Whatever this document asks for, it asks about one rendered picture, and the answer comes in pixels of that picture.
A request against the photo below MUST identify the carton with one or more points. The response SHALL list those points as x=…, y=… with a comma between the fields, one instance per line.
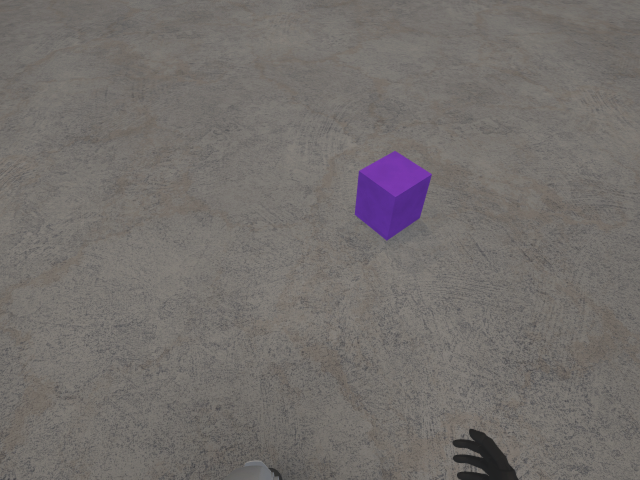
x=391, y=194

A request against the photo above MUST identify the right robot hand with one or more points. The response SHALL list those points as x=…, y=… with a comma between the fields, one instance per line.
x=494, y=462

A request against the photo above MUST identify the left robot shin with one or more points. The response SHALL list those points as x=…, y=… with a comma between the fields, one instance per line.
x=256, y=463

